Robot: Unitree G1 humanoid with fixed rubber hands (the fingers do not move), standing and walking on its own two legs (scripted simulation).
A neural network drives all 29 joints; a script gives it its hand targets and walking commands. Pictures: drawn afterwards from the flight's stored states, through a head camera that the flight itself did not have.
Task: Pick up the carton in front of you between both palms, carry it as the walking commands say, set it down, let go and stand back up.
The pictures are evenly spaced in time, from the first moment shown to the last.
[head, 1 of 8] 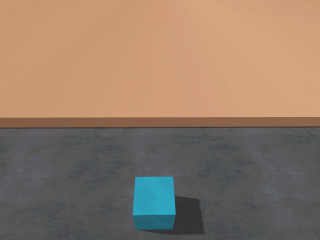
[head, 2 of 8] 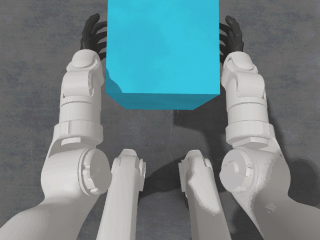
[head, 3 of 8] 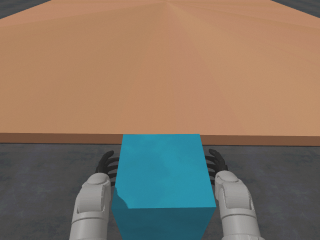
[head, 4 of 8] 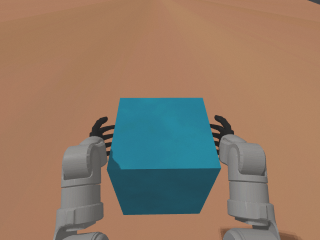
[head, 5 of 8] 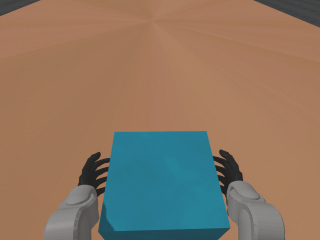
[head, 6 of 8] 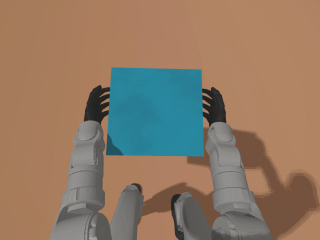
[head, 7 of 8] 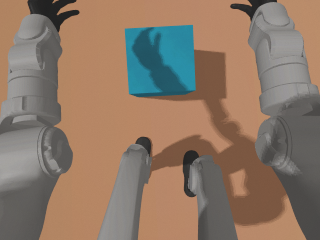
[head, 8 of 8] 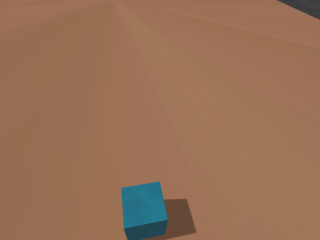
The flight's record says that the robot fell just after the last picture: no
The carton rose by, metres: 0.89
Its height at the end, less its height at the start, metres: +0.12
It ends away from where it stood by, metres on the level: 2.67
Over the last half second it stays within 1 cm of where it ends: yes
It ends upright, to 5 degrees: yes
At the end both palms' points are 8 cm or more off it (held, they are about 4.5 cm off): yes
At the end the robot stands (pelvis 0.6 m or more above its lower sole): yes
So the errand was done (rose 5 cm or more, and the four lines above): yes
